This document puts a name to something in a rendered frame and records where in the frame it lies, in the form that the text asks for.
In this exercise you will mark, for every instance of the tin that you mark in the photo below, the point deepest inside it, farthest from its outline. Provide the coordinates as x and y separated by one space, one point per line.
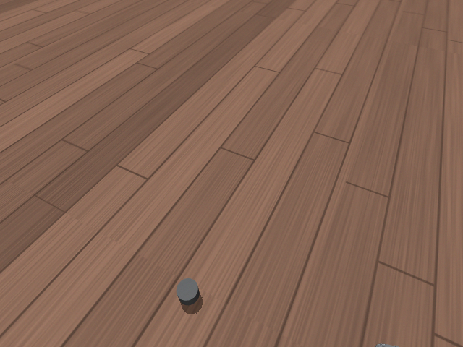
188 291

